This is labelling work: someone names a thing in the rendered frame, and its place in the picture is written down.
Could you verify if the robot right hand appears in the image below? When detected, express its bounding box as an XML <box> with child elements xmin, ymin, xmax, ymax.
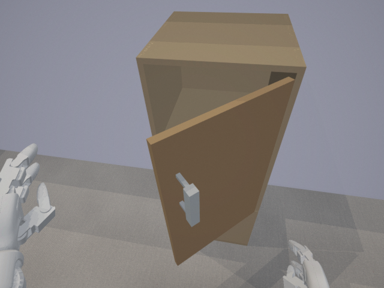
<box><xmin>283</xmin><ymin>240</ymin><xmax>329</xmax><ymax>288</ymax></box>

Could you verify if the robot left hand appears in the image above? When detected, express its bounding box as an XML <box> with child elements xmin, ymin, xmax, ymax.
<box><xmin>0</xmin><ymin>143</ymin><xmax>55</xmax><ymax>251</ymax></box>

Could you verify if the cupboard door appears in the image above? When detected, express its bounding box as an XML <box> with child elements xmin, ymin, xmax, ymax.
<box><xmin>146</xmin><ymin>77</ymin><xmax>295</xmax><ymax>265</ymax></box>

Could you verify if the left robot forearm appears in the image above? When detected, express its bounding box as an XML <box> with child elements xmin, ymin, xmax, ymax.
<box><xmin>0</xmin><ymin>250</ymin><xmax>26</xmax><ymax>288</ymax></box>

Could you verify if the handle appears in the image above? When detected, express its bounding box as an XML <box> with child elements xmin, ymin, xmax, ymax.
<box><xmin>176</xmin><ymin>172</ymin><xmax>200</xmax><ymax>227</ymax></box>

